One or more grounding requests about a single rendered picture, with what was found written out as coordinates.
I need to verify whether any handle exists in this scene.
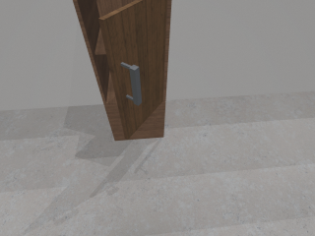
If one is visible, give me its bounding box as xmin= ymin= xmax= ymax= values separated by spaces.
xmin=120 ymin=62 xmax=142 ymax=106

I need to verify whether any cupboard door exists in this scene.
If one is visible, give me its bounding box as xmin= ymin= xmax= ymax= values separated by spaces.
xmin=98 ymin=0 xmax=167 ymax=140

